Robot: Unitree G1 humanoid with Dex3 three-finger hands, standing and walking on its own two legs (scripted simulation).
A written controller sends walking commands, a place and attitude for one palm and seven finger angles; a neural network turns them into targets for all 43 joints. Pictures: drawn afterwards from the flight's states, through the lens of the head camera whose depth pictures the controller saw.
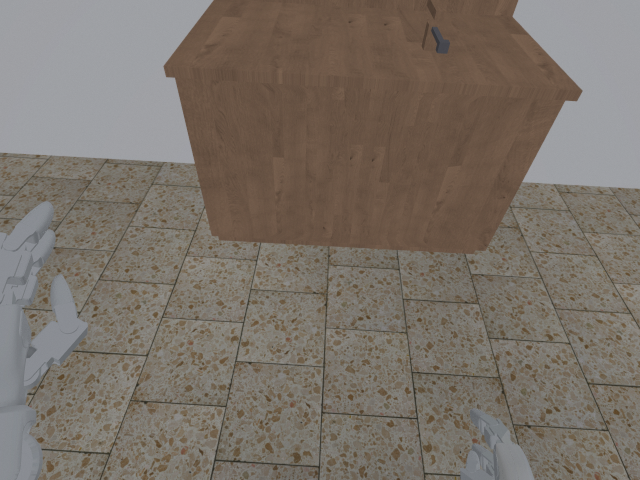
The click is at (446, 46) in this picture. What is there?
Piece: tap's lever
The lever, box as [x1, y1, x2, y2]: [436, 39, 449, 53]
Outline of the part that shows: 438,39 436,51 446,53 449,44 448,40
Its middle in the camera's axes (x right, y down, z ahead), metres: +0.33 -0.53 +1.06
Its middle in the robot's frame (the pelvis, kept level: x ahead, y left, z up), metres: +1.17 -0.26 +0.09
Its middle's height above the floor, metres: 0.86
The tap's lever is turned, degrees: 0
